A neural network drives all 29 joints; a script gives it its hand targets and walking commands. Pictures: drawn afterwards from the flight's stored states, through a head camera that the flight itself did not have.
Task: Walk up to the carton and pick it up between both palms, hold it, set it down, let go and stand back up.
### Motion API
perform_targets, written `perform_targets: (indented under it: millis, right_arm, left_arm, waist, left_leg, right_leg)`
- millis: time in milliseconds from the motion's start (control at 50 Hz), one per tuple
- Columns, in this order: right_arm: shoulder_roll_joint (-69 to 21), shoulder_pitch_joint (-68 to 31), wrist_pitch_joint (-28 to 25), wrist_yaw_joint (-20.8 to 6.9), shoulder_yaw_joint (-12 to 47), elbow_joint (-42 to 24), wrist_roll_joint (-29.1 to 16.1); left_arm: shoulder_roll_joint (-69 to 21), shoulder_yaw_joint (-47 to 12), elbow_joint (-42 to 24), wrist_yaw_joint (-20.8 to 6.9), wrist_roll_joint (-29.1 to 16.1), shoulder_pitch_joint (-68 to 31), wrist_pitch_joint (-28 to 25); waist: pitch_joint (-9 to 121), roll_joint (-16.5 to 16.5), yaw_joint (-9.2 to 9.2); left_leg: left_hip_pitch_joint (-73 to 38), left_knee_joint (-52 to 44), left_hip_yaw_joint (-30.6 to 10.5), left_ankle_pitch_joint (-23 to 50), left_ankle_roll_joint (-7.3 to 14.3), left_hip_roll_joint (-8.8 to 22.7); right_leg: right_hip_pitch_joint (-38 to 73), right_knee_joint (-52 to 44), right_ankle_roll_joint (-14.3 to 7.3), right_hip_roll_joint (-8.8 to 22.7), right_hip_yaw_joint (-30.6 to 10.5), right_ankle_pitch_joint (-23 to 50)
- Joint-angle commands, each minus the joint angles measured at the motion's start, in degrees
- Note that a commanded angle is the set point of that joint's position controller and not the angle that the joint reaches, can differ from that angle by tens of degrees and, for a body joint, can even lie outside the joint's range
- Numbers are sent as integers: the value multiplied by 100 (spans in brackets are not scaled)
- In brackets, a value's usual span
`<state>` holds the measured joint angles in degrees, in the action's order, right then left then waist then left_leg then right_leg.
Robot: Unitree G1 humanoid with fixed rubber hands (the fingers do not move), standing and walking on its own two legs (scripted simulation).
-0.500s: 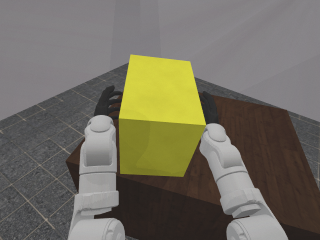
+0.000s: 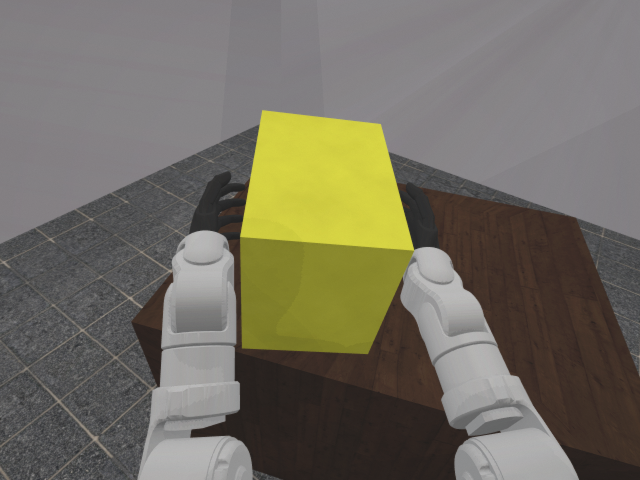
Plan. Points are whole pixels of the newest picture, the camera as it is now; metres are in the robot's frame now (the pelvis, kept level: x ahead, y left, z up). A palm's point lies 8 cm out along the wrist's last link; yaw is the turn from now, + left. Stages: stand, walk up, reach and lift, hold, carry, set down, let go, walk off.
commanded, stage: hold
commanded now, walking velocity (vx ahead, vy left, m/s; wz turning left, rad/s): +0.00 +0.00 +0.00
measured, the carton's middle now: (314, 231) +0.40 +0.01 +0.15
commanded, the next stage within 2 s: none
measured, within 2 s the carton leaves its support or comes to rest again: neither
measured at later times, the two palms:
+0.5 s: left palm (206, 238) +0.36 +0.14 +0.17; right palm (415, 245) +0.36 -0.12 +0.16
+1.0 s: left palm (207, 236) +0.36 +0.13 +0.18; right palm (419, 244) +0.35 -0.12 +0.17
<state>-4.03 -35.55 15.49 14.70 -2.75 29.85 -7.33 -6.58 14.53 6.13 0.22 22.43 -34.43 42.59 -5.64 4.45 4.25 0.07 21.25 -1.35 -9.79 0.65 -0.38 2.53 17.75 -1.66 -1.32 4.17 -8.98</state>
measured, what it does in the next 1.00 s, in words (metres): stands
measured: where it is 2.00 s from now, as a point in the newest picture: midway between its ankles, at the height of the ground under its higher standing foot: outside the picture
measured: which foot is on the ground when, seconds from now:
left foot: down 0.00-1.00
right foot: down 0.00-1.00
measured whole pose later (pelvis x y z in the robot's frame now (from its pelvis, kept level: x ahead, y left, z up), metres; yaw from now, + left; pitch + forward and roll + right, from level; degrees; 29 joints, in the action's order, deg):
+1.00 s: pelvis +0.00 +0.00 +0.00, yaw +1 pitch -10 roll -1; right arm -3.5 -34.5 15.1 15.2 -1.5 27.1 -8.1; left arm -5.9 13.3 4.6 1.1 20.3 -33.2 41.8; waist -4.6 4.3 5.1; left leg 2.2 22.0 -1.9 -9.9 0.6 -0.2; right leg 1.5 16.8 -1.7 -1.5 5.0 -8.5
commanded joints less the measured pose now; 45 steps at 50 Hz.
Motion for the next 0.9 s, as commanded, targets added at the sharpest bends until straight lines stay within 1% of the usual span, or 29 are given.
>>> perform_targets:
  millis: [0,60,100,160,240,300,340,420,480,520,640,700,820,840,860,880]
  right_arm:
    - [-3049,-5309,-566,-731,2015,-1968,-203]
    - [-3208,-5522,-647,-683,2233,-2279,-350]
    - [-3246,-5504,-649,-621,2411,-2427,-450]
    - [-3202,-5267,-578,-531,2519,-2365,-496]
    - [-3069,-4885,-440,-498,2358,-2023,-419]
    - [-3051,-4818,-400,-523,2251,-1927,-400]
    - [-3075,-4897,-418,-534,2269,-2018,-446]
    - [-3156,-5152,-479,-511,2496,-2422,-624]
    - [-3170,-5214,-487,-496,2613,-2577,-669]
    - [-3136,-5174,-471,-507,2589,-2531,-625]
    - [-2979,-5042,-432,-630,2168,-2025,-344]
    - [-2957,-5154,-485,-693,2036,-1955,-287]
    - [-3099,-5428,-622,-688,2204,-2200,-376]
    - [-3087,-5182,-669,-657,2373,-2612,-369]
    - [-3069,-5079,-650,-615,2469,-2675,-412]
    - [-3054,-4991,-614,-583,2550,-2692,-438]
  left_arm:
    - [-3025,-2709,-467,-799,-895,-4040,-428]
    - [-3222,-2963,-684,-761,-1127,-4162,-541]
    - [-3264,-3101,-808,-734,-1216,-4149,-600]
    - [-3158,-3106,-809,-729,-1187,-4010,-612]
    - [-2961,-2847,-615,-817,-973,-3788,-515]
    - [-2959,-2771,-590,-879,-895,-3770,-459]
    - [-3031,-2843,-695,-892,-920,-3829,-456]
    - [-3204,-3186,-1038,-828,-1095,-3995,-511]
    - [-3244,-3344,-1148,-758,-1183,-4040,-552]
    - [-3216,-3322,-1081,-726,-1172,-4005,-552]
    - [-3105,-2899,-612,-746,-963,-3901,-449]
    - [-3125,-2811,-538,-765,-939,-3972,-430]
    - [-3275,-3075,-721,-688,-1132,-4201,-560]
    - [-3380,-3146,-903,-687,-1290,-3913,-569]
    - [-3321,-3194,-974,-689,-1298,-3819,-579]
    - [-3256,-3198,-1029,-690,-1282,-3765,-577]
  waist:
    - [2494,-609,-39]
    - [3243,-665,32]
    - [3533,-692,76]
    - [3420,-638,131]
    - [2722,-531,154]
    - [2402,-573,159]
    - [2442,-664,163]
    - [2890,-852,173]
    - [3060,-876,164]
    - [2995,-830,148]
    - [2466,-636,76]
    - [2539,-644,64]
    - [3201,-755,107]
    - [3518,-683,186]
    - [3557,-710,213]
    - [3571,-686,225]
  left_leg:
    - [-419,-436,243,621,67,2]
    - [-708,-112,197,1312,-24,-85]
    - [-868,40,148,1645,-85,-124]
    - [-860,51,114,1678,-113,-153]
    - [-562,-213,132,1172,-62,-142]
    - [-432,-324,142,1042,-67,-121]
    - [-484,-265,130,1239,-116,-117]
    - [-808,17,67,1919,-253,-116]
    - [-950,107,41,2083,-286,-101]
    - [-933,64,49,1914,-259,-83]
    - [-570,-341,148,876,-66,1]
    - [-564,-372,172,825,-45,24]
    - [-896,-66,142,1470,-137,-35]
    - [-939,7,54,1823,-111,-9]
    - [-935,58,26,2038,-124,-29]
    - [-944,75,9,2128,-124,-39]
  right_leg:
    - [222,-278,365,-48,138,234]
    - [463,-162,423,-69,114,1024]
    - [561,-107,472,-75,105,1468]
    - [624,-76,542,-61,104,1734]
    - [663,-125,575,-22,96,1455]
    - [652,-156,547,-20,103,1262]
    - [653,-149,520,-36,122,1311]
    - [579,-105,488,-90,167,1614]
    - [447,-101,475,-119,186,1607]
    - [359,-125,460,-127,189,1418]
    - [171,-250,389,-104,165,433]
    - [176,-270,357,-103,169,304]
    - [238,-192,383,-123,182,882]
    - [605,-129,327,-85,91,1406]
    - [725,-82,339,-74,52,1744]
    - [775,-59,366,-65,38,1930]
